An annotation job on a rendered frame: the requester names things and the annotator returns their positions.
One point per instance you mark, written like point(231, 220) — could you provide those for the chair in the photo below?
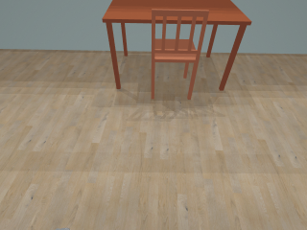
point(177, 50)

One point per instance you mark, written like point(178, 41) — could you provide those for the table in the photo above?
point(221, 12)

